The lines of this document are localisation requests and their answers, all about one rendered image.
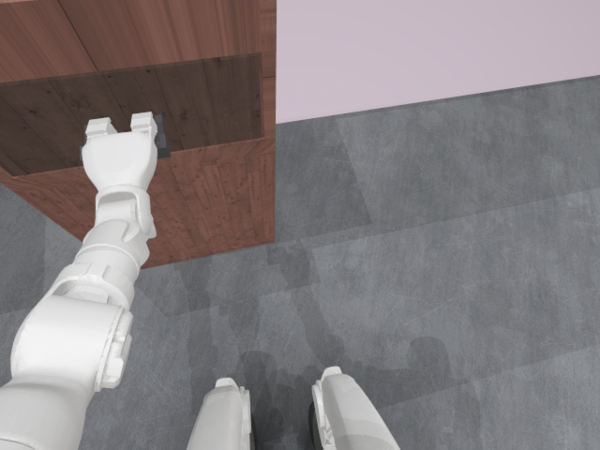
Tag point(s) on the handle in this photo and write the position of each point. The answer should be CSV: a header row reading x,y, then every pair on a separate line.
x,y
161,142

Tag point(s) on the cabinet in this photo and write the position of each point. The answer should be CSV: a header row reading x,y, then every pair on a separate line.
x,y
203,201

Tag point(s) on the robot right thigh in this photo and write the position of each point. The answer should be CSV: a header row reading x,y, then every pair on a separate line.
x,y
340,404

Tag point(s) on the left robot upper arm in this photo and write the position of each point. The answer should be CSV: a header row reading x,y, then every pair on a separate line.
x,y
72,349

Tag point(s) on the left robot forearm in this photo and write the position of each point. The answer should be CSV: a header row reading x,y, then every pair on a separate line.
x,y
110,259

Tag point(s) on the drawer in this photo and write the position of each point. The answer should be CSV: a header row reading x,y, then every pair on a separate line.
x,y
203,102

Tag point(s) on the left robot hand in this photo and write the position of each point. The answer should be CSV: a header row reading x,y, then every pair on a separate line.
x,y
127,158

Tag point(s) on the robot thigh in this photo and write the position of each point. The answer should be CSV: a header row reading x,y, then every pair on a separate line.
x,y
340,404
223,419

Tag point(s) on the robot left thigh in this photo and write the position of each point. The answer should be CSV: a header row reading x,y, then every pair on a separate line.
x,y
223,419

